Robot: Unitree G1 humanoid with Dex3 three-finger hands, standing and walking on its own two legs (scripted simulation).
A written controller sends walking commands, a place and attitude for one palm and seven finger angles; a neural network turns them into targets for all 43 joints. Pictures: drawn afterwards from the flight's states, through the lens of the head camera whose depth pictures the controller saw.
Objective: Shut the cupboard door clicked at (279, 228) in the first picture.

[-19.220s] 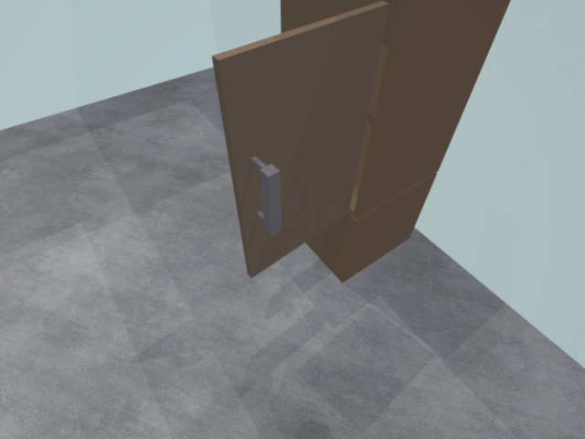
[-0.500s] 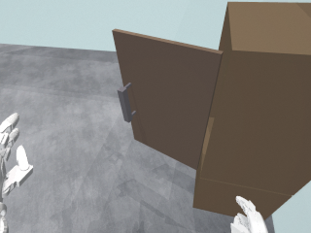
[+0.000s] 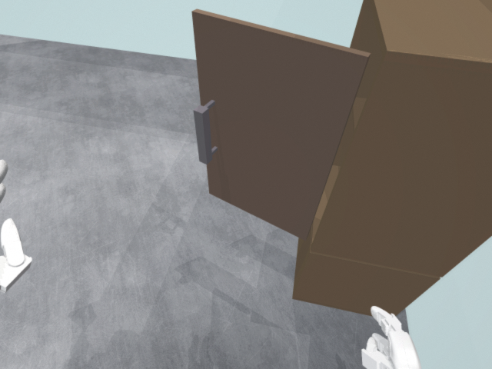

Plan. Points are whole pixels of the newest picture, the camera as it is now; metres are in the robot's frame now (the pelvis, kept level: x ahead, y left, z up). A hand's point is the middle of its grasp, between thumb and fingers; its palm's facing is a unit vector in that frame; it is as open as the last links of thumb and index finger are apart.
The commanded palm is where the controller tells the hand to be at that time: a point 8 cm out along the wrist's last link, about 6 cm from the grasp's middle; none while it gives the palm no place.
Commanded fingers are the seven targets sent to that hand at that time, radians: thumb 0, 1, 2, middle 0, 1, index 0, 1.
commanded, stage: step back with the hand held close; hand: left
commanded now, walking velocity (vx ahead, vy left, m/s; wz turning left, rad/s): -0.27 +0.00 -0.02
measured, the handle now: (208, 132) +0.69 +0.15 -0.03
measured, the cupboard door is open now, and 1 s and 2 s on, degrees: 71 71 71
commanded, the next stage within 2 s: stop stepping back and stand still in 0.64 s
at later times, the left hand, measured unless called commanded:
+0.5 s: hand out of the picture +0.12 +0.28 +0.18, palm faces +0.46 -0.75 -0.48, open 7.4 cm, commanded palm +0.05 +0.30 +0.18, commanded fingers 0.00 0.90 0.90 -0.20 -0.30 -0.20 -0.30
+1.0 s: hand out of the picture -0.01 +0.32 +0.19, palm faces +0.53 -0.76 -0.37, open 7.4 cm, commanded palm -0.04 +0.34 +0.18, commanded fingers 0.00 0.90 0.90 -0.20 -0.30 -0.20 -0.30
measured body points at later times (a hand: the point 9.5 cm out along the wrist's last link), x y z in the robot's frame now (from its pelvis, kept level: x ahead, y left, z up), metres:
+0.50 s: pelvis -0.07 +0.00 -0.01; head -0.07 +0.02 +0.44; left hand +0.09 +0.32 +0.20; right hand +0.09 -0.24 -0.08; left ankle +0.06 +0.10 -0.73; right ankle -0.08 -0.14 -0.72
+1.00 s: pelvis -0.17 +0.04 -0.02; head -0.20 +0.08 +0.43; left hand -0.05 +0.35 +0.21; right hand +0.00 -0.20 -0.07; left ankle -0.08 +0.12 -0.73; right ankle -0.12 -0.15 -0.72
